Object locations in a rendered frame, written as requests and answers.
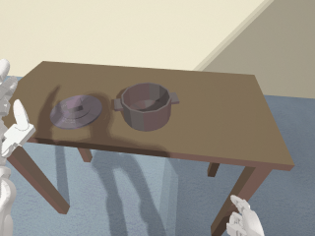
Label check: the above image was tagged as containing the left robot forearm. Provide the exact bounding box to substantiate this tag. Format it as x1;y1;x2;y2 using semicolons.
0;166;17;236

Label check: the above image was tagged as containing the lid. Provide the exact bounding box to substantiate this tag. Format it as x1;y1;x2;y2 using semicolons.
49;94;102;130

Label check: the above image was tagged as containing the table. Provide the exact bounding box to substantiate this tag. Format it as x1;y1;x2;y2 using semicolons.
1;61;294;236

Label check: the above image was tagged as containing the left robot hand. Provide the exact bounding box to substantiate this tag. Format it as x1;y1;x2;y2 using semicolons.
0;58;35;166

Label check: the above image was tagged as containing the pot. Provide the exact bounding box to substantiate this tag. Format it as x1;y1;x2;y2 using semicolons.
114;82;180;132

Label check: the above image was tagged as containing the right robot hand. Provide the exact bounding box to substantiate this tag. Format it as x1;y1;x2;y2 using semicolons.
226;195;265;236

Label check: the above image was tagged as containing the knob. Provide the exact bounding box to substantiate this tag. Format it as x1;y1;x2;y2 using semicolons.
66;98;84;113

